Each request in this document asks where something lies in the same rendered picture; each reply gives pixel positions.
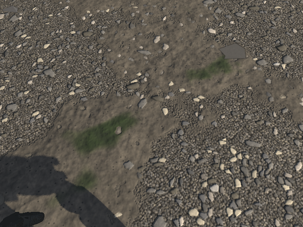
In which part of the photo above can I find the left robot hand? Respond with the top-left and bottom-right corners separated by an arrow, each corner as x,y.
0,212 -> 45,227

